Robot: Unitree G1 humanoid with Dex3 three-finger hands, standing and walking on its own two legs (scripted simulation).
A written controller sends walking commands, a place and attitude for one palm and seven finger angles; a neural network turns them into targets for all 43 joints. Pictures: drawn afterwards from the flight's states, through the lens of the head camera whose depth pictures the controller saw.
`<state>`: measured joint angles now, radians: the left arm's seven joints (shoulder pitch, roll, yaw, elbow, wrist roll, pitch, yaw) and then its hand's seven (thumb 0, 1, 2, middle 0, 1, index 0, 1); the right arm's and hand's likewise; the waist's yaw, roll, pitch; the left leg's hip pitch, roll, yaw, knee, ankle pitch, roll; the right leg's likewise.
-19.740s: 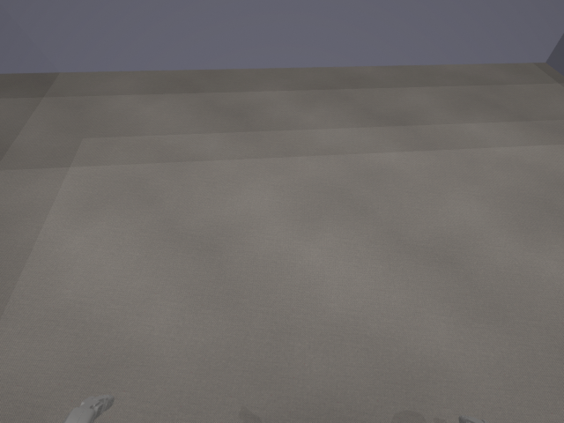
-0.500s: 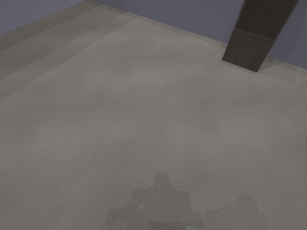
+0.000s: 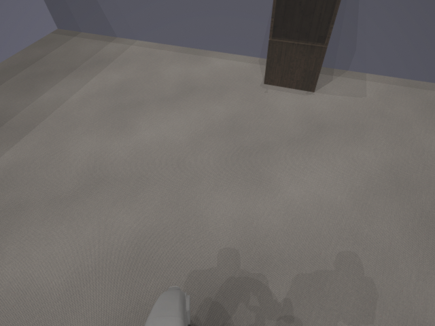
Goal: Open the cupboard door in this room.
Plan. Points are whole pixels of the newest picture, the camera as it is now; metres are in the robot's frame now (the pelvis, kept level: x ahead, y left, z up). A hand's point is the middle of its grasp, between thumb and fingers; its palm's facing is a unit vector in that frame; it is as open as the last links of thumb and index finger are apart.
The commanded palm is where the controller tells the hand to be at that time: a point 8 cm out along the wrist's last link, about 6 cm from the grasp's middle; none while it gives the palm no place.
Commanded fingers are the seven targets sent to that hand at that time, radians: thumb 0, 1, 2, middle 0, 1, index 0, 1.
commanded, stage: turn or walk to find it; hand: left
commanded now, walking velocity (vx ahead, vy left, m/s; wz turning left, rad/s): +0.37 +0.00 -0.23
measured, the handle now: out of the picture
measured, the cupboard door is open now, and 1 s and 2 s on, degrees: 0 0 0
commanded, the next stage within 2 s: stand and wait in 1.58 s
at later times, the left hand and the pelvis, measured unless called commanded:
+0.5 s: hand (137, 249) +0.31 +0.24 -0.17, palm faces -0.08 -0.98 -0.20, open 7.3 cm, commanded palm none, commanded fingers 0.00 0.90 0.90 -0.20 -0.30 -0.20 -0.30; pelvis +0.21 +0.06 +0.00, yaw -9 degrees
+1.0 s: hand (197, 182) +0.51 +0.11 -0.15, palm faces -0.12 -0.96 -0.26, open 7.0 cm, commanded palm none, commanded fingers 0.00 0.90 0.90 -0.20 -0.30 -0.20 -0.30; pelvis +0.40 -0.07 +0.00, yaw -11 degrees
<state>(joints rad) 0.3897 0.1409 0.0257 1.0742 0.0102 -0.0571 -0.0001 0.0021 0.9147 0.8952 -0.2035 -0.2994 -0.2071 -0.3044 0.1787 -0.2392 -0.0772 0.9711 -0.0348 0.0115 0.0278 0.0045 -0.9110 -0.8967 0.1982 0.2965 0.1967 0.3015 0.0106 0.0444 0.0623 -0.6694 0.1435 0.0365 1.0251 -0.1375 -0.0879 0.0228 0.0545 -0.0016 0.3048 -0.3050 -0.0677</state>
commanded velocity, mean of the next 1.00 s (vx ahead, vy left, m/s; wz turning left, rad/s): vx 0.38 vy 0.00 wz -0.10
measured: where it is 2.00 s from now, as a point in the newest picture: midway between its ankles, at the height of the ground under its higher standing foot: (258, 212)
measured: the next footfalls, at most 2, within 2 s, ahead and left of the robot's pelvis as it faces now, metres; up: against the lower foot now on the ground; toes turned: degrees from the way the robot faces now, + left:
left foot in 0.20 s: +0.26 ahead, +0.14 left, +0.00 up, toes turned +4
right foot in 0.78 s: +0.43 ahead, -0.14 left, +0.00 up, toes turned -21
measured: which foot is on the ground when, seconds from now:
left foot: up 0.00-0.18, down 0.20-0.80, up 0.82-1.00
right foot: down 0.00-0.22, up 0.24-0.76, down 0.78-1.00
